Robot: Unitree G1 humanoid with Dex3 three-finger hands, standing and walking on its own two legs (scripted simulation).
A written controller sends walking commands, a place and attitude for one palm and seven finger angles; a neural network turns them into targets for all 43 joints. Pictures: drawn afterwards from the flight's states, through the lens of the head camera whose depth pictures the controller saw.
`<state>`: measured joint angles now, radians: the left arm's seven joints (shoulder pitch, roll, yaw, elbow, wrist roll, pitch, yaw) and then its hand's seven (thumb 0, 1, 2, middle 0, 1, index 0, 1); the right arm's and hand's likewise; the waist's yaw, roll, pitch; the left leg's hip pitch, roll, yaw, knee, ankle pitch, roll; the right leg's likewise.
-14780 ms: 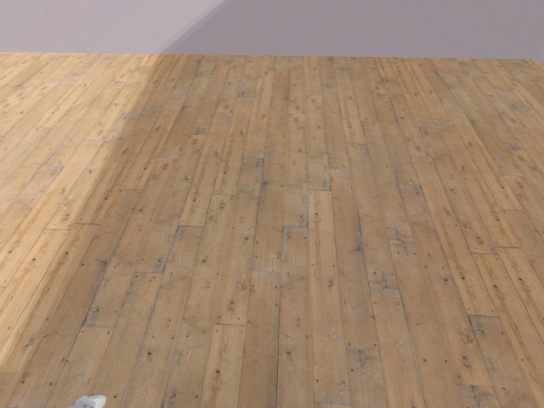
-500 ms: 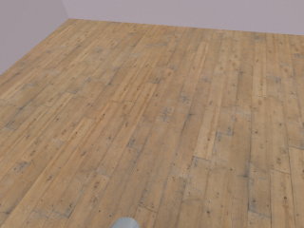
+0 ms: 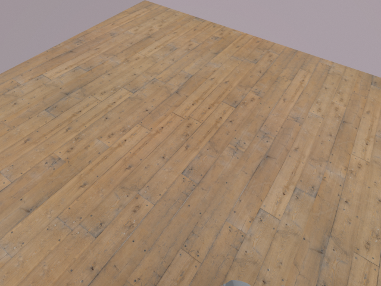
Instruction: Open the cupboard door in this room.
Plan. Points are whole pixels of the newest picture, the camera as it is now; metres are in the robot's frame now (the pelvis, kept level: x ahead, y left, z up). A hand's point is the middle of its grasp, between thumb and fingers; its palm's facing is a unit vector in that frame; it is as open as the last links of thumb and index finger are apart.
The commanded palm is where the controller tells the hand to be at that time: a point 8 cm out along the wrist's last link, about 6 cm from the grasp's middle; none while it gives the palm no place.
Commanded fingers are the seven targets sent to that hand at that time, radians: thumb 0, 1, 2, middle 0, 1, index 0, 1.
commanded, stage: turn or walk to find it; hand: left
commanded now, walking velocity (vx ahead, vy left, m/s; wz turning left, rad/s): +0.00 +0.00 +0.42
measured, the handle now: out of the picture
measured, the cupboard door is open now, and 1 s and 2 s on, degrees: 0 0 0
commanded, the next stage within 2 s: none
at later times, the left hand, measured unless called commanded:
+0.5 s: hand out of the picture +0.01 +0.13 -0.15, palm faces +0.24 -0.93 -0.27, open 7.4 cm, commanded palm none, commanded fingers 0.00 0.90 0.90 -0.20 -0.30 -0.20 -0.30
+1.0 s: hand out of the picture -0.10 +0.20 -0.17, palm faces +0.48 -0.84 -0.25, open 7.4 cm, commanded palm none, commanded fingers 0.00 0.90 0.90 -0.20 -0.30 -0.20 -0.30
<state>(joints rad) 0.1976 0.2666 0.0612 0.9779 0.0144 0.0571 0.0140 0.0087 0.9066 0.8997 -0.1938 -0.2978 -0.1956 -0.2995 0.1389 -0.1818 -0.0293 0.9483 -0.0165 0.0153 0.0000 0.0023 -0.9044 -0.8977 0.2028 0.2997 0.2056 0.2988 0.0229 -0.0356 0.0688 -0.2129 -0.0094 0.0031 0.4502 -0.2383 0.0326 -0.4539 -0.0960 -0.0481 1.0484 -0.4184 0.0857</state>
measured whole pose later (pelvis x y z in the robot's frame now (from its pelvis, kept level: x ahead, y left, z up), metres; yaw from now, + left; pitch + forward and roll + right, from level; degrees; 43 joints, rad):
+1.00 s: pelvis -0.06 -0.02 +0.00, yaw +26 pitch +0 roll -1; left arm 0.20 0.26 0.06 0.98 0.02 0.06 0.01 0.01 0.91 0.90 -0.19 -0.30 -0.20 -0.30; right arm 0.14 -0.18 -0.03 0.95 -0.02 0.02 0.00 0.00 -0.90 -0.90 0.20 0.30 0.21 0.30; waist 0.02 -0.03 0.06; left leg -0.21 -0.02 -0.01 0.44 -0.23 0.03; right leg -0.45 -0.09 -0.05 1.03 -0.41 0.09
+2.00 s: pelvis -0.07 -0.08 +0.00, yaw +52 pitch +0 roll +0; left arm 0.17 0.24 0.05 0.94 0.01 0.05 0.01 0.01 0.91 0.90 -0.19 -0.30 -0.20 -0.30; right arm 0.15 -0.20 -0.04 0.94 -0.02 0.03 0.01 0.00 -0.90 -0.90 0.20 0.30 0.21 0.30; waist 0.00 0.00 0.07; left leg -0.25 -0.01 -0.05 0.48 -0.23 -0.01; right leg -0.37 -0.07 -0.05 0.80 -0.44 0.07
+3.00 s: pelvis -0.06 -0.12 -0.01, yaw +78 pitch +0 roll +1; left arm 0.14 0.19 0.03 0.91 0.02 0.01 0.02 0.01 0.90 0.90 -0.20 -0.30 -0.20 -0.30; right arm 0.19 -0.23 -0.07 0.97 -0.02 0.06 0.01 0.00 -0.90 -0.90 0.20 0.30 0.21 0.30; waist -0.02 0.05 0.07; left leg -0.38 -0.04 -0.08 0.81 -0.46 -0.02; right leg -0.27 -0.06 -0.11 0.59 -0.31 -0.01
